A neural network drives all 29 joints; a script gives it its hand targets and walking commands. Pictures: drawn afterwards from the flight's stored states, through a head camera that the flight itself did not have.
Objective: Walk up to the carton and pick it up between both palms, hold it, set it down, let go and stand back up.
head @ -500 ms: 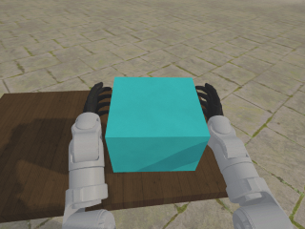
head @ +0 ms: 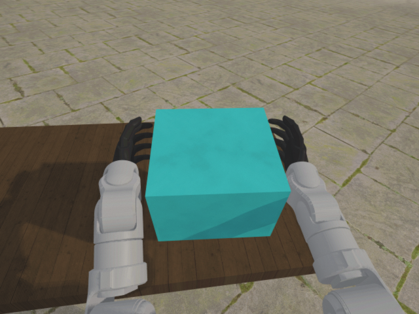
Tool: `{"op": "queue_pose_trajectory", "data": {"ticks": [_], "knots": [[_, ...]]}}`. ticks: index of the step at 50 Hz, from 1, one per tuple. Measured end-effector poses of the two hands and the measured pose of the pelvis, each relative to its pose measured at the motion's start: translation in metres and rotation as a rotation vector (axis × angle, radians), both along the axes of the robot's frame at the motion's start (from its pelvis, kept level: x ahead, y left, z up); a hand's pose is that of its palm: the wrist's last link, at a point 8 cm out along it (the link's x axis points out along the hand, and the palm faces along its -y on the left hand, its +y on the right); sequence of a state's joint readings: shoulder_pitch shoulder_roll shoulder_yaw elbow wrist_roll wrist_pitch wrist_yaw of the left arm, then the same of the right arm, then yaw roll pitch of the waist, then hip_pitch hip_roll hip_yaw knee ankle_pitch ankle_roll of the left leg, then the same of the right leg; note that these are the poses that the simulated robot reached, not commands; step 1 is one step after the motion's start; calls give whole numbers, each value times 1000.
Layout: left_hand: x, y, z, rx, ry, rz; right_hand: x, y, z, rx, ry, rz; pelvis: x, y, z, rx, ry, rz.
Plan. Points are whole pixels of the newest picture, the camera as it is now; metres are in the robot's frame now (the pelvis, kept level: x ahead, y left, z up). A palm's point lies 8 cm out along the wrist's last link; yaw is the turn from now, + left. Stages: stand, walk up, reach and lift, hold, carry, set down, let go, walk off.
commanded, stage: hold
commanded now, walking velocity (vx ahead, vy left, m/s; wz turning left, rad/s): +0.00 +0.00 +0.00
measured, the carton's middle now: (212, 172) +0.36 +0.00 +0.13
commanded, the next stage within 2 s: none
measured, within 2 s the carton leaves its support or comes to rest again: neither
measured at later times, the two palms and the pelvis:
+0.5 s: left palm (125, 160) +0.34 +0.15 +0.17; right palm (297, 160) +0.34 -0.15 +0.17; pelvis -0.01 -0.01 +0.00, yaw +0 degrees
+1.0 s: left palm (126, 161) +0.34 +0.16 +0.17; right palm (295, 159) +0.35 -0.15 +0.16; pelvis +0.00 +0.00 +0.00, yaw +0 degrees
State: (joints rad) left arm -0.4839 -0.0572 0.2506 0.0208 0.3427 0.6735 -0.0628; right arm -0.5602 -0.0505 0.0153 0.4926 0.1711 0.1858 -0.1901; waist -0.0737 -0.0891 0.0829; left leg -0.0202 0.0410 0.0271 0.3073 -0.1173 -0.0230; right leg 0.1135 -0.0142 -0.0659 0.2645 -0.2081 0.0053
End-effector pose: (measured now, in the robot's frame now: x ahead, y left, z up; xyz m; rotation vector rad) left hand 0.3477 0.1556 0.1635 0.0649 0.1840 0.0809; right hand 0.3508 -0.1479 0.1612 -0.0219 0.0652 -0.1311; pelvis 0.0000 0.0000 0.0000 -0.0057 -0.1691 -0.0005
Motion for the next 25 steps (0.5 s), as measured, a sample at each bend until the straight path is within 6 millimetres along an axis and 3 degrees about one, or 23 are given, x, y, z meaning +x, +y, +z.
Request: {"op": "queue_pose_trajectory", "data": {"ticks": [13, 25], "knots": [[-7, -8, 7, 1, 4, 7, -6, -8, 1, 8, 4, 3, -5, -7, 0, 3, -21, 3], [-9, -1, 10, -15, 12, 5, -8, -2, 5, -20, 16, -4, -14, -8, 0, 4, -18, 0]]}}
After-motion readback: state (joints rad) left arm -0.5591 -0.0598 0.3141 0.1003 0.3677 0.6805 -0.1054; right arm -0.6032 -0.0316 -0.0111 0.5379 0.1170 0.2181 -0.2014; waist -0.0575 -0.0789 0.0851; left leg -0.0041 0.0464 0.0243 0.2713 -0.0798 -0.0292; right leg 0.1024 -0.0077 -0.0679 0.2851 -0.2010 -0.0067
